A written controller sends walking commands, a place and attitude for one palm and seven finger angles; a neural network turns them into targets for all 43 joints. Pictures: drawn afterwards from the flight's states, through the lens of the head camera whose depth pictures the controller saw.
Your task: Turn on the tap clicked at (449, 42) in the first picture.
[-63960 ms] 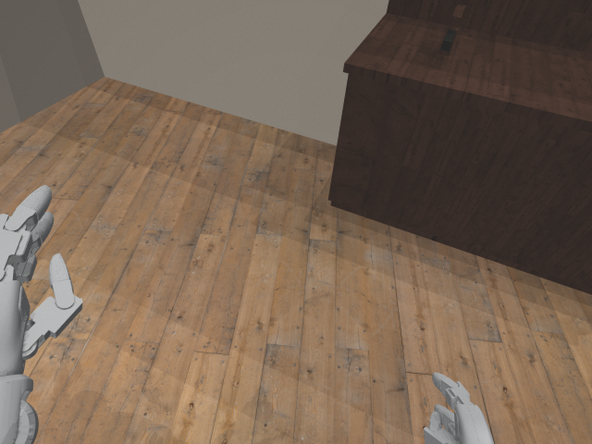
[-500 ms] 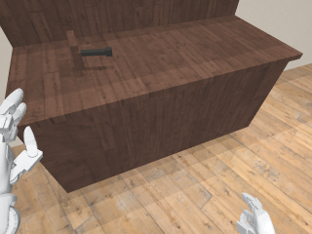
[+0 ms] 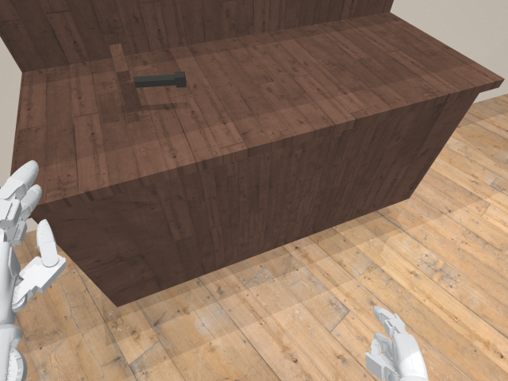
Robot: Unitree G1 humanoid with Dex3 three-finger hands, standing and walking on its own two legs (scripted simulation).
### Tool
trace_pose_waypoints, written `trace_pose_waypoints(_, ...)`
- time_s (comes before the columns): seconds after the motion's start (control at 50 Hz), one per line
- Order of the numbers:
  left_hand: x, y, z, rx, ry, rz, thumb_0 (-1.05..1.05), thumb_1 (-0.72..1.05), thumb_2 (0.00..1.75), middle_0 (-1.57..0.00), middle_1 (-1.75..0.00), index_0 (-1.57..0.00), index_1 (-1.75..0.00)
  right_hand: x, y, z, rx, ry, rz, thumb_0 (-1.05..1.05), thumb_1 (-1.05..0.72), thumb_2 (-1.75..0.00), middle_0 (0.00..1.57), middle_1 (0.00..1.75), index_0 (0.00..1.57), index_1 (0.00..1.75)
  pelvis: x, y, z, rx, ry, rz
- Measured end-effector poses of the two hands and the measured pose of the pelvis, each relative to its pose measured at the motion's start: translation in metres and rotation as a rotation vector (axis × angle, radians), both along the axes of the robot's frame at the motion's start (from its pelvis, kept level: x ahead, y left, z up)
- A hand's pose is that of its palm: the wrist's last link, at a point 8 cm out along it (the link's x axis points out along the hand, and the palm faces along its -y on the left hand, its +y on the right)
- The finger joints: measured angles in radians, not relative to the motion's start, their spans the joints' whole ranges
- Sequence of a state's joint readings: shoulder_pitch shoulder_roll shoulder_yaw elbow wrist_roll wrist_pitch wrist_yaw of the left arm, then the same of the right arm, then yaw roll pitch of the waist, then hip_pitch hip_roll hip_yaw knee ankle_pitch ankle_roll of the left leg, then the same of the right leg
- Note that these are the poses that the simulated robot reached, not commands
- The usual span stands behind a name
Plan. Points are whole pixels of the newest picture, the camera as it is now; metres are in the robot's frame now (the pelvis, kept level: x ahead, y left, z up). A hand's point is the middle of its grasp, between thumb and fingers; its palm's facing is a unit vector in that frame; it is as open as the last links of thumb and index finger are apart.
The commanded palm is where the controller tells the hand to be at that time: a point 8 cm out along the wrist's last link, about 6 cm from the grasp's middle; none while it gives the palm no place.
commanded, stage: stand and check the lever's angle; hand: left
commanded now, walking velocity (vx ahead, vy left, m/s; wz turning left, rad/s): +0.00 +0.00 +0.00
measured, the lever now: (180, 79) +0.77 +0.25 +0.05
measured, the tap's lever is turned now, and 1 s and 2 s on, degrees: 76 76 76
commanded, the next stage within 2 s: take the last steps up to it in 0.06 s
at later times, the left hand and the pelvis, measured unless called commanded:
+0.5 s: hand (52, 255) +0.22 +0.25 +0.15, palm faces +0.45 -0.81 -0.37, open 7.5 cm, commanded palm +0.16 +0.29 +0.17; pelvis +0.01 +0.00 -0.01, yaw +2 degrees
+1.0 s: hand (125, 170) +0.35 +0.21 +0.16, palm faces +0.37 -0.78 -0.50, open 7.4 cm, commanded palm +0.29 +0.26 +0.17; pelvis +0.14 -0.03 -0.02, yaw +2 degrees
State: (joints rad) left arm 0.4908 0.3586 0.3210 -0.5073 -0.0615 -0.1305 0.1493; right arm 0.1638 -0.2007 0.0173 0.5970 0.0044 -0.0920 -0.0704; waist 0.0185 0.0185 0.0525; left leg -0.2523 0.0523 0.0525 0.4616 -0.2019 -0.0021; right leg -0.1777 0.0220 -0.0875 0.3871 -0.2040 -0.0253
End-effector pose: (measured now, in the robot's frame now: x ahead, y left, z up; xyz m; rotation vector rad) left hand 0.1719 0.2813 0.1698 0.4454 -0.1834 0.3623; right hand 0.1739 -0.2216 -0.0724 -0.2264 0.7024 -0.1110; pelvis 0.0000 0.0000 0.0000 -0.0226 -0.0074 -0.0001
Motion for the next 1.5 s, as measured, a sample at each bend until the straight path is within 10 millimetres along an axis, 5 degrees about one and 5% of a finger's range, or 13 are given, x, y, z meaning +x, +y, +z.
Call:
trace_pose_waypoints(0.3, -0.008, 0.013, -0.004, -0.012, -0.026, -0.005, 0.02, 0.89, 0.90, -0.21, -0.30, -0.21, -0.30, -0.022, 0.000, 0.004, -0.040, 0.007, -0.027, 0.01, -0.90, -0.90, 0.21, 0.30, 0.20, 0.30, -0.008, 0.012, 0.000, -0.001, -0.008, 0.002)
trace_pose_waypoints(0.58, 0.016, 0.007, -0.007, -0.036, -0.079, 0.061, 0.02, 0.89, 0.90, -0.21, -0.30, -0.21, -0.30, 0.012, 0.007, -0.022, 0.017, 0.076, 0.020, 0.01, -0.90, -0.90, 0.21, 0.30, 0.20, 0.30, 0.031, 0.000, -0.011, -0.005, -0.003, 0.047)
trace_pose_waypoints(0.74, 0.068, 0.014, -0.003, 0.010, -0.160, 0.005, 0.02, 0.89, 0.90, -0.21, -0.30, -0.21, -0.30, 0.060, 0.003, -0.020, -0.029, 0.021, -0.006, 0.01, -0.90, -0.90, 0.21, 0.30, 0.20, 0.30, 0.064, 0.010, -0.025, 0.026, -0.027, 0.021)
trace_pose_waypoints(0.9, 0.118, -0.007, 0.010, 0.094, -0.059, -0.038, 0.02, 0.89, 0.90, -0.21, -0.30, -0.21, -0.30, 0.092, 0.011, -0.019, 0.074, 0.031, 0.012, 0.01, -0.90, -0.90, 0.21, 0.30, 0.20, 0.30, 0.106, -0.008, -0.010, 0.013, 0.000, 0.020)
trace_pose_waypoints(1.04, 0.145, -0.034, 0.007, 0.123, -0.044, -0.015, 0.01, 0.88, 0.89, -0.21, -0.30, -0.21, -0.30, 0.135, -0.018, -0.044, 0.070, 0.106, 0.034, 0.01, -0.90, -0.90, 0.21, 0.30, 0.20, 0.30, 0.151, -0.031, -0.021, 0.003, -0.009, 0.049)
trace_pose_waypoints(1.16, 0.176, -0.030, 0.005, 0.049, -0.052, 0.043, 0.01, 0.88, 0.89, -0.21, -0.30, -0.21, -0.30, 0.179, -0.043, -0.020, -0.013, 0.105, 0.017, 0.01, -0.91, -0.90, 0.21, 0.30, 0.20, 0.30, 0.185, -0.036, -0.008, 0.038, -0.003, 0.047)
trace_pose_waypoints(1.24, 0.202, -0.029, 0.004, 0.041, -0.116, 0.010, 0.01, 0.88, 0.89, -0.21, -0.30, -0.21, -0.30, 0.215, -0.052, -0.011, -0.066, 0.013, 0.001, 0.01, -0.91, -0.90, 0.21, 0.30, 0.20, 0.30, 0.210, -0.030, -0.019, 0.016, -0.018, 0.046)
trace_pose_waypoints(1.38, 0.246, -0.037, 0.011, 0.082, -0.098, 0.023, 0.02, 0.88, 0.90, -0.21, -0.30, -0.21, -0.30, 0.260, -0.040, -0.007, 0.024, -0.035, 0.023, 0.01, -0.91, -0.90, 0.20, 0.30, 0.20, 0.30, 0.246, -0.046, -0.014, 0.032, -0.017, 0.052)
trace_pose_waypoints(1.5, 0.265, -0.067, 0.015, 0.115, -0.029, 0.027, 0.02, 0.89, 0.90, -0.21, -0.30, -0.21, -0.30, 0.287, -0.038, -0.026, 0.110, -0.001, 0.074, 0.01, -0.90, -0.90, 0.21, 0.30, 0.20, 0.30, 0.275, -0.066, -0.013, 0.019, -0.015, 0.067)
